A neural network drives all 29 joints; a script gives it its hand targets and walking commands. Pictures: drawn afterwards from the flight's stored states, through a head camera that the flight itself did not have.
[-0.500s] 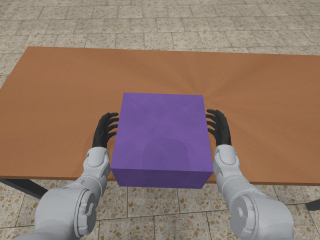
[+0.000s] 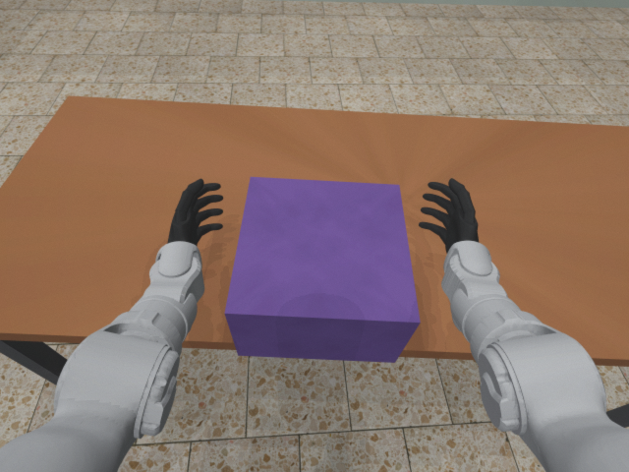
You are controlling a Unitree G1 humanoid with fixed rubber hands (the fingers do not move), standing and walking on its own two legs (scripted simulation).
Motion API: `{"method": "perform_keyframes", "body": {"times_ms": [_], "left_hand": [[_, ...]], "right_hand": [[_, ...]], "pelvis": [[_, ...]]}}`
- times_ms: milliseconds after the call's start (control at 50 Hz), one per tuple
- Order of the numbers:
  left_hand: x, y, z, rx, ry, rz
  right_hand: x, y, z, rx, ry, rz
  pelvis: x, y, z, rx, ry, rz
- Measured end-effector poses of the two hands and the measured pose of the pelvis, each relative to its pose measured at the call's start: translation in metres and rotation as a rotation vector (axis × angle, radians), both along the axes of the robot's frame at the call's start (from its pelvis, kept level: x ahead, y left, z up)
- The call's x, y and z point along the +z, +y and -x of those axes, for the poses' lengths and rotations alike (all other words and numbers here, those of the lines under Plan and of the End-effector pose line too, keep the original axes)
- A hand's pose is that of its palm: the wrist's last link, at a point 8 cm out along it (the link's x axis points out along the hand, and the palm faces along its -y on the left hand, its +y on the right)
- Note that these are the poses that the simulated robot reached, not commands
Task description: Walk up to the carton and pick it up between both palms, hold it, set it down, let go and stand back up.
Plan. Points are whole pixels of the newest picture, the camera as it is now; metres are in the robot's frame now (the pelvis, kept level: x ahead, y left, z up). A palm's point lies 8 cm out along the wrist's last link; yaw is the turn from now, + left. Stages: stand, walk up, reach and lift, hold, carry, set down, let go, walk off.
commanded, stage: set down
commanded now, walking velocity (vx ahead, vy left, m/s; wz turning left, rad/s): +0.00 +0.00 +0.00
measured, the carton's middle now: (321, 267) +0.43 -0.01 -0.03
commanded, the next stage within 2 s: none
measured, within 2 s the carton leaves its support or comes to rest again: neither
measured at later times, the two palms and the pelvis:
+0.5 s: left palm (184, 230) +0.42 +0.17 +0.07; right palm (471, 238) +0.41 -0.21 +0.07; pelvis -0.02 -0.02 +0.01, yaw +2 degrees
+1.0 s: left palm (140, 283) +0.36 +0.22 +0.05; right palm (487, 288) +0.35 -0.22 +0.05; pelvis -0.01 -0.01 +0.03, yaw +2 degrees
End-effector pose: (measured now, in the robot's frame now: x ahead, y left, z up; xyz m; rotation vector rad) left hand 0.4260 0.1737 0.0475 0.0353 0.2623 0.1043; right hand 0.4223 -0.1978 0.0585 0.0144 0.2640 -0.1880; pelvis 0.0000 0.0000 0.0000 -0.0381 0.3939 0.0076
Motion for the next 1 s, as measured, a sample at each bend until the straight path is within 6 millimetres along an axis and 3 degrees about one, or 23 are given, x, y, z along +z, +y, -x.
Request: {"method": "perform_keyframes", "body": {"times_ms": [160, 280, 500, 800, 1000], "left_hand": [[0.017, 0.011, 0.002, 0.017, -0.002, -0.006], [0.026, 0.008, -0.002, 0.009, -0.009, -0.006], [0.023, -0.003, 0.004, -0.028, 0.001, 0.015], [0.011, 0.039, 0.041, 0.021, 0.015, -0.011], [0.000, 0.043, 0.070, 0.007, 0.026, -0.001]], "right_hand": [[0.025, -0.028, -0.002, -0.004, 0.001, 0.024], [0.034, -0.031, -0.001, 0.027, 0.002, 0.035], [0.014, -0.008, 0.011, 0.061, 0.008, 0.014], [-0.001, -0.022, 0.048, 0.034, 0.016, 0.019], [-0.010, -0.021, 0.073, 0.036, 0.020, 0.003]], "pelvis": [[0.000, -0.006, 0.008, 0.001, -0.013, -0.008], [0.000, -0.012, 0.015, 0.002, -0.016, -0.018], [0.005, -0.017, 0.016, 0.017, -0.026, -0.025], [0.019, -0.015, 0.010, 0.024, -0.102, -0.020], [0.027, -0.011, 0.006, 0.022, -0.148, -0.020]]}}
